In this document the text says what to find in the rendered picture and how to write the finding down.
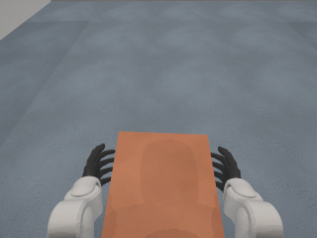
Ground left robot hand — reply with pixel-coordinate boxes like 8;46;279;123
82;143;116;186

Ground right robot hand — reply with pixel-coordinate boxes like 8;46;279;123
210;146;241;193

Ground left robot forearm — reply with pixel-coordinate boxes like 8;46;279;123
47;176;103;238

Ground carton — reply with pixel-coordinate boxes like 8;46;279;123
101;131;225;238

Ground right robot forearm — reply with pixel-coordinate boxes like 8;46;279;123
223;178;283;238

